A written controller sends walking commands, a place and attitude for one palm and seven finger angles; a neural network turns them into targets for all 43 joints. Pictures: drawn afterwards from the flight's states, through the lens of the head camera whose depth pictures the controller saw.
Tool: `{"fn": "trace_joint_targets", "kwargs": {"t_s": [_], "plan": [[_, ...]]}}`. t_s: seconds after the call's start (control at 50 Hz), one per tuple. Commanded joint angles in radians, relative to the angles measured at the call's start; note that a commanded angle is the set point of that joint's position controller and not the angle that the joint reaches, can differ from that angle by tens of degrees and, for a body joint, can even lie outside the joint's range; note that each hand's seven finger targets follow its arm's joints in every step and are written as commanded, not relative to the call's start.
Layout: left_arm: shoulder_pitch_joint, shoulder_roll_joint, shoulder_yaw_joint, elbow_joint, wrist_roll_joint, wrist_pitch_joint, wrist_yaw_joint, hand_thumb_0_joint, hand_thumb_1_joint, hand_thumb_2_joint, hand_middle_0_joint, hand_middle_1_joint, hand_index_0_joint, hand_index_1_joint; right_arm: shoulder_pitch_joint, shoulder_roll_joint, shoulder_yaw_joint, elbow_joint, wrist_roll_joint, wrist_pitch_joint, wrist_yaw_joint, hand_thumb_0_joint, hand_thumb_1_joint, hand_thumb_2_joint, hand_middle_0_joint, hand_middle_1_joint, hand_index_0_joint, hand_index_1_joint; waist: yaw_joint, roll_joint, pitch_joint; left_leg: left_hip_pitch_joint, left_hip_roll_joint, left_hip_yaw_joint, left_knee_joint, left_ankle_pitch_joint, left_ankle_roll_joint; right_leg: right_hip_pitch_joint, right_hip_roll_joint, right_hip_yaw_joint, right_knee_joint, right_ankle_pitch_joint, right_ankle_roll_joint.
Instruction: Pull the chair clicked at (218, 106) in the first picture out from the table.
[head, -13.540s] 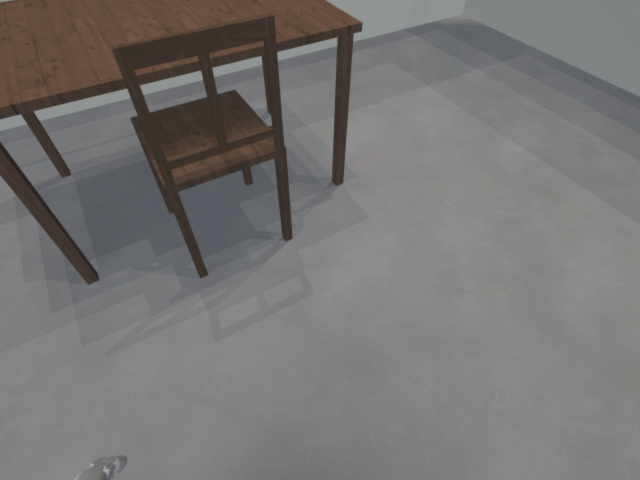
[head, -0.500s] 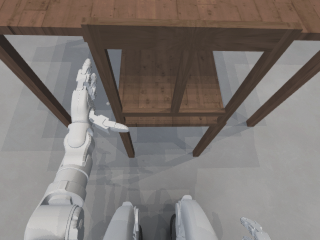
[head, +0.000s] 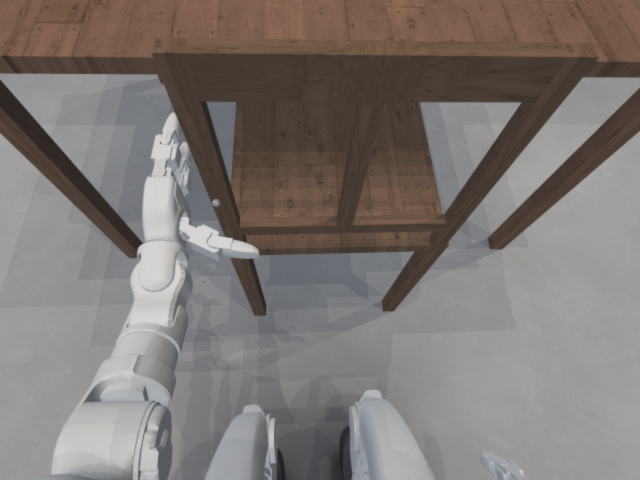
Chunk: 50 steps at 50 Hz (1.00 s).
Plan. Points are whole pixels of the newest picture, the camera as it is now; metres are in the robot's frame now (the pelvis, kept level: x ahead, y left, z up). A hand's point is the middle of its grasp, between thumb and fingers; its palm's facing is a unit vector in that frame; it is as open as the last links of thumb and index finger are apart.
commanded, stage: push the fingers through the gap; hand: left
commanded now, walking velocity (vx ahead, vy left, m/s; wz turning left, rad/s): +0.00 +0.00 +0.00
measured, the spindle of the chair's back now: (355, 172) +0.49 -0.06 +0.02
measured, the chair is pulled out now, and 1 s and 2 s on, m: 0.00 0.00 0.04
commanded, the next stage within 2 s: hook a spindle and tug to test in 0.02 s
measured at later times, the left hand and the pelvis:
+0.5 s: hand (229, 201) +0.45 +0.10 +0.02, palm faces +0.00 -1.00 -0.03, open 15.2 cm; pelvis +0.00 -0.01 +0.00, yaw +0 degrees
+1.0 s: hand (228, 197) +0.45 +0.10 +0.02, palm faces +0.01 -1.00 -0.03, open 5.8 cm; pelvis +0.00 -0.01 +0.00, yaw +0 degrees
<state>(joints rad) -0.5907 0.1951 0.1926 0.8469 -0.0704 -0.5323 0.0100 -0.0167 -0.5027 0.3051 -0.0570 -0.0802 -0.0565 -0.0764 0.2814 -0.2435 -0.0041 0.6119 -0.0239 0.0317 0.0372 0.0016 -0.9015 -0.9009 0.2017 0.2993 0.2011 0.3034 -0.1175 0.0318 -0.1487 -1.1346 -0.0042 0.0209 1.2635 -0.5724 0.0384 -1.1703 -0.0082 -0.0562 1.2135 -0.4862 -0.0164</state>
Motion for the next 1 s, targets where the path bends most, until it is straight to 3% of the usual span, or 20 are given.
{"fn": "trace_joint_targets", "kwargs": {"t_s": [0.0,0.04,0.1,0.14,0.18,0.24,0.26,0.38,0.4,0.46,0.5,0.52,0.54,0.6,0.66,0.7,0.74,0.78,0.9,0.98], "plan": [[-0.386,0.114,-0.008,-0.189,0.005,-0.073,0.003,0.0,-0.5,0.3,-0.06,-0.08,-0.06,-0.08,0.099,-0.157,-0.058,-0.063,0.001,-0.02,-0.009,0.0,-0.9,-0.9,0.2,0.3,0.2,0.3,-0.031,0.032,-0.469,0.265,0.005,-0.067,-0.154,0.352,-0.028,0.297,0.011,0.031,-0.13,0.277,-0.01],[-0.376,0.128,0.003,-0.208,0.006,-0.079,0.005,0.0,-0.5,0.3,-0.06,-0.08,-0.06,-0.08,0.098,-0.16,-0.06,-0.072,-0.001,-0.02,-0.01,0.0,-0.9,-0.9,0.2,0.3,0.2,0.3,-0.02,0.047,-0.499,0.294,0.005,-0.071,-0.156,0.375,-0.031,0.297,0.011,0.027,-0.121,0.283,-0.014],[-0.367,0.106,-0.008,-0.183,0.003,-0.071,0.007,0.0,-0.5,0.3,-0.06,-0.08,-0.06,-0.08,0.092,-0.155,-0.058,-0.072,-0.001,-0.017,-0.007,0.0,-0.9,-0.9,0.2,0.3,0.2,0.3,-0.028,0.015,-0.493,0.261,0.002,-0.063,-0.15,0.36,-0.025,0.32,0.011,0.033,-0.128,0.294,-0.01],[-0.36,0.142,0.02,-0.178,0.006,-0.072,0.009,0.0,-0.5,0.3,-0.095,-0.19,-0.095,-0.19,0.093,-0.158,-0.057,-0.077,0.0,-0.016,-0.01,0.0,-0.9,-0.9,0.2,0.3,0.2,0.3,-0.019,0.007,-0.491,0.243,0.0,-0.062,-0.15,0.35,-0.023,0.333,0.012,0.036,-0.124,0.293,-0.011],[-0.376,0.116,-0.002,-0.165,0.008,-0.07,0.007,0.0,-0.5,0.3,-0.13,-0.299,-0.13,-0.299,0.087,-0.154,-0.055,-0.078,0.001,-0.015,-0.008,0.0,-0.9,-0.9,0.2,0.3,0.2,0.3,-0.026,0.01,-0.469,0.235,-0.001,-0.059,-0.151,0.332,-0.023,0.321,0.01,0.037,-0.131,0.28,-0.01],[-0.408,0.141,0.015,-0.174,0.009,-0.078,0.009,0.0,-0.5,0.3,-0.183,-0.464,-0.183,-0.464,0.088,-0.156,-0.054,-0.082,-0.001,-0.016,-0.011,0.0,-0.9,-0.9,0.2,0.3,0.2,0.3,-0.027,0.011,-0.481,0.218,-0.006,-0.056,-0.148,0.314,-0.019,0.339,0.01,0.045,-0.132,0.272,-0.01],[-0.394,0.139,0.015,-0.187,0.012,-0.081,0.009,0.0,-0.5,0.3,-0.201,-0.518,-0.201,-0.518,0.087,-0.155,-0.055,-0.084,-0.001,-0.017,-0.011,0.0,-0.9,-0.9,0.2,0.3,0.2,0.3,-0.019,0.023,-0.515,0.241,-0.004,-0.057,-0.147,0.335,-0.021,0.341,0.01,0.044,-0.125,0.288,-0.011],[-0.403,0.084,-0.035,-0.194,0.008,-0.074,0.007,0.0,-0.5,0.3,-0.306,-0.847,-0.306,-0.847,0.091,-0.154,-0.06,-0.077,-0.001,-0.016,-0.008,0.0,-0.9,-0.9,0.2,0.3,0.2,0.3,-0.037,0.031,-0.515,0.278,0.004,-0.066,-0.14,0.377,-0.025,0.303,0.01,0.034,-0.119,0.309,-0.009],[-0.38,0.09,-0.028,-0.176,0.01,-0.067,0.01,0.0,-0.5,0.3,-0.324,-0.902,-0.324,-0.902,0.095,-0.155,-0.06,-0.076,0.0,-0.013,-0.007,0.0,-0.9,-0.9,0.2,0.3,0.2,0.3,-0.028,0.018,-0.509,0.268,0.003,-0.068,-0.144,0.372,-0.026,0.314,0.009,0.033,-0.121,0.304,-0.01],[-0.363,0.089,-0.024,-0.192,0.011,-0.062,0.023,0.0,-0.332,0.372,-0.377,-1.066,-0.377,-1.066,0.09,-0.151,-0.058,-0.085,-0.001,-0.011,-0.005,0.0,-0.9,-0.9,0.2,0.3,0.2,0.3,-0.021,0.02,-0.522,0.262,-0.001,-0.058,-0.147,0.364,-0.023,0.336,0.01,0.038,-0.126,0.308,-0.01],[-0.383,0.096,-0.014,-0.184,0.013,-0.062,0.034,0.0,-0.22,0.42,-0.412,-1.176,-0.412,-1.176,0.091,-0.15,-0.057,-0.08,-0.002,-0.01,-0.006,0.0,-0.9,-0.9,0.2,0.3,0.2,0.3,-0.028,0.004,-0.49,0.23,-0.004,-0.054,-0.147,0.338,-0.02,0.341,0.01,0.042,-0.133,0.298,-0.008],[-0.381,0.111,0.001,-0.18,0.013,-0.063,0.039,0.0,-0.164,0.444,-0.43,-1.231,-0.43,-1.231,0.091,-0.151,-0.056,-0.08,-0.002,-0.011,-0.006,0.0,-0.9,-0.9,0.2,0.3,0.2,0.3,-0.026,-0.021,-0.496,0.207,-0.006,-0.048,-0.143,0.317,-0.016,0.357,0.009,0.049,-0.137,0.29,-0.006],[-0.393,0.131,0.005,-0.19,0.022,-0.07,0.04,0.0,-0.108,0.468,-0.447,-1.286,-0.447,-1.286,0.093,-0.151,-0.054,-0.081,-0.005,-0.013,-0.008,0.0,-0.9,-0.9,0.2,0.3,0.2,0.3,-0.025,-0.005,-0.493,0.203,-0.007,-0.049,-0.145,0.323,-0.017,0.364,0.01,0.049,-0.131,0.301,-0.009],[-0.371,0.092,-0.03,-0.208,0.027,-0.079,0.031,0.0,0.06,0.54,-0.5,-1.45,-0.5,-1.45,0.092,-0.147,-0.058,-0.084,-0.004,-0.014,-0.003,0.0,-0.9,-0.9,0.2,0.3,0.2,0.3,-0.02,0.015,-0.52,0.244,-0.003,-0.051,-0.145,0.352,-0.021,0.356,0.009,0.046,-0.126,0.318,-0.011],[-0.365,0.058,-0.056,-0.202,0.013,-0.072,0.023,0.0,0.228,0.612,-0.5,-1.45,-0.5,-1.45,0.094,-0.148,-0.06,-0.082,-0.002,-0.015,-0.002,0.0,-0.9,-0.9,0.2,0.3,0.2,0.3,-0.031,-0.004,-0.51,0.243,-0.002,-0.053,-0.146,0.354,-0.018,0.359,0.011,0.043,-0.132,0.321,-0.01],[-0.348,0.093,-0.026,-0.192,0.012,-0.07,0.022,0.0,0.34,0.66,-0.5,-1.45,-0.5,-1.45,0.097,-0.151,-0.06,-0.079,-0.001,-0.014,-0.003,0.0,-0.9,-0.9,0.2,0.3,0.2,0.3,-0.023,-0.007,-0.506,0.232,-0.004,-0.049,-0.147,0.348,-0.019,0.367,0.011,0.047,-0.136,0.323,-0.01],[-0.364,0.072,-0.046,-0.206,0.009,-0.072,0.018,0.0,0.452,0.708,-0.5,-1.45,-0.5,-1.45,0.094,-0.147,-0.06,-0.08,0.0,-0.016,-0.003,0.0,-0.9,-0.9,0.2,0.3,0.2,0.3,-0.03,0.002,-0.499,0.232,-0.006,-0.044,-0.144,0.349,-0.016,0.369,0.009,0.05,-0.14,0.331,-0.009],[-0.343,0.112,-0.013,-0.2,0.013,-0.072,0.018,0.0,0.564,0.756,-0.5,-1.45,-0.5,-1.45,0.1,-0.152,-0.061,-0.078,0.0,-0.015,-0.004,0.0,-0.9,-0.9,0.2,0.3,0.2,0.3,-0.019,-0.001,-0.514,0.231,-0.004,-0.045,-0.145,0.36,-0.018,0.381,0.01,0.051,-0.134,0.343,-0.011],[-0.333,0.116,-0.003,-0.207,0.01,-0.068,0.015,0.0,0.9,0.9,-0.5,-1.45,-0.5,-1.45,0.097,-0.148,-0.06,-0.081,0.0,-0.013,-0.003,0.0,-0.9,-0.9,0.2,0.3,0.2,0.3,-0.015,0.008,-0.508,0.22,-0.007,-0.038,-0.143,0.362,-0.017,0.392,0.009,0.055,-0.135,0.354,-0.01],[-0.264,0.083,-0.024,-0.243,-0.002,-0.06,0.011,0.0,0.9,0.9,-0.5,-1.45,-0.5,-1.45,0.093,-0.145,-0.062,-0.093,0.002,-0.01,0.001,0.0,-0.9,-0.9,0.2,0.3,0.2,0.3,-0.007,0.012,-0.532,0.267,0.0,-0.043,-0.148,0.426,-0.022,0.395,0.01,0.045,-0.127,0.401,-0.011]]}}
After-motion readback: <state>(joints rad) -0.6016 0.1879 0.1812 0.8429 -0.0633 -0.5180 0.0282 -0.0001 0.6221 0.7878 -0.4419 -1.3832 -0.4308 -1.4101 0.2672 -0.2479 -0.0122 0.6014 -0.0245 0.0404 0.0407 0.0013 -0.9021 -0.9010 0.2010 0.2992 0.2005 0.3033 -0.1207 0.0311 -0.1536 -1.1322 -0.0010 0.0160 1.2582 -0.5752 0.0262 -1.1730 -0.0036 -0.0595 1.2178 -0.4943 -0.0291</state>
